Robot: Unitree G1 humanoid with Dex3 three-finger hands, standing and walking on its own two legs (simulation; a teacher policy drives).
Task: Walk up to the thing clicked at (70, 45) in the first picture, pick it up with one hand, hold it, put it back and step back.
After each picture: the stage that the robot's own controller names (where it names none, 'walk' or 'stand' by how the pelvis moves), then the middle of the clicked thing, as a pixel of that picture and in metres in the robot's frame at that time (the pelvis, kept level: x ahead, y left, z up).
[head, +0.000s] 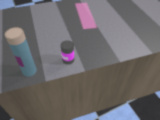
stand; (67, 52) +0.61 +0.09 -0.11
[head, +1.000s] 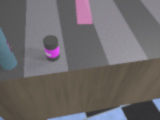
walk; (51, 48) +0.57 +0.16 -0.07
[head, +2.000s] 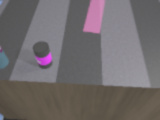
stand; (43, 55) +0.52 +0.18 -0.07
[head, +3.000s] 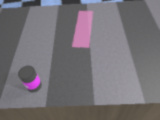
stand; (30, 79) +0.42 +0.25 -0.09
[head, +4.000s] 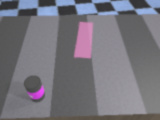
stand; (35, 89) +0.40 +0.21 -0.11
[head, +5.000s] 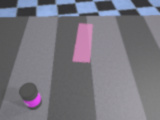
stand; (31, 96) +0.36 +0.22 -0.11
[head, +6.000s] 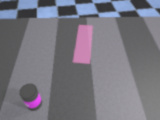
stand; (31, 97) +0.36 +0.22 -0.11
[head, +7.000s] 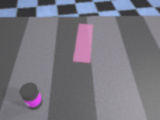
stand; (31, 96) +0.36 +0.22 -0.11
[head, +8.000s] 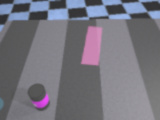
rise first; (39, 97) +0.36 +0.21 -0.11
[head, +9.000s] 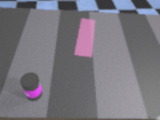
go down; (32, 87) +0.39 +0.20 -0.09
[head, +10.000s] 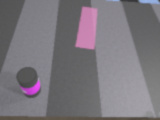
go down; (29, 83) +0.37 +0.19 -0.05
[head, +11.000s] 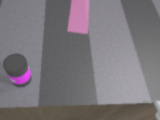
close in; (18, 71) +0.39 +0.20 -0.02
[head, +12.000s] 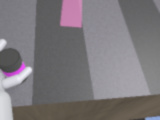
close; (13, 67) +0.40 +0.20 +0.00
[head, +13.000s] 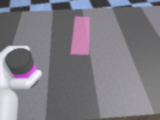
lift; (23, 69) +0.35 +0.17 +0.12
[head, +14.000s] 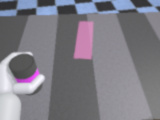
hold; (27, 75) +0.33 +0.17 +0.11
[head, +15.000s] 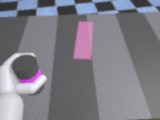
hold; (29, 75) +0.33 +0.17 +0.10
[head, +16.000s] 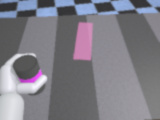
hold; (30, 76) +0.33 +0.17 +0.10
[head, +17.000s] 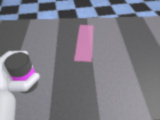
crouch; (22, 73) +0.33 +0.19 +0.11
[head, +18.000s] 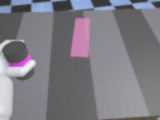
lower; (19, 61) +0.39 +0.20 +0.09
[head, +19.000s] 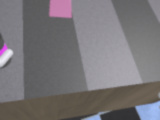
lower; out of the picture +0.46 +0.22 +0.01
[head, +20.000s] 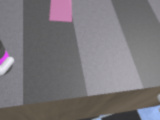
lower; out of the picture +0.43 +0.22 +0.01
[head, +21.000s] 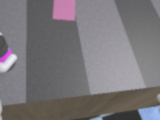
lower; out of the picture +0.44 +0.21 +0.01
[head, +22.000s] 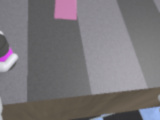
lower; (0, 53) +0.44 +0.21 +0.01
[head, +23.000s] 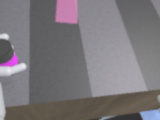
open; (4, 58) +0.43 +0.21 +0.00
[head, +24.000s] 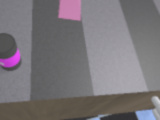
sink last; (7, 53) +0.43 +0.20 +0.00
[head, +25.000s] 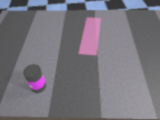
sink last; (35, 79) +0.42 +0.22 -0.05
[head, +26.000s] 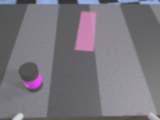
stand; (31, 78) +0.41 +0.21 -0.04
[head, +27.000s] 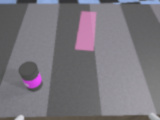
stand; (31, 77) +0.41 +0.21 -0.04
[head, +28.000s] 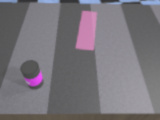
stand; (32, 75) +0.41 +0.21 -0.05
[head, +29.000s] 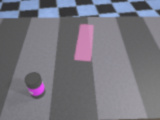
stand; (35, 85) +0.42 +0.22 -0.11
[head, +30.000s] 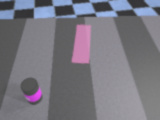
stand; (32, 91) +0.39 +0.22 -0.11
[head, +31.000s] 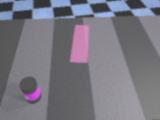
stand; (31, 90) +0.39 +0.23 -0.11
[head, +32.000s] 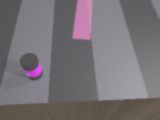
walk; (32, 67) +0.44 +0.22 -0.09
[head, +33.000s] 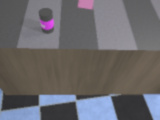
walk; (46, 21) +0.72 +0.18 -0.09
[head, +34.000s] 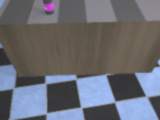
stand; (48, 5) +1.06 +0.28 -0.09
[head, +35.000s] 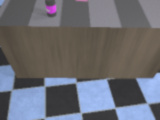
stand; (50, 7) +1.01 +0.21 -0.10
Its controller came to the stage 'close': yes
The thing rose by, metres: 0.19
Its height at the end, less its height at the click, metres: +0.00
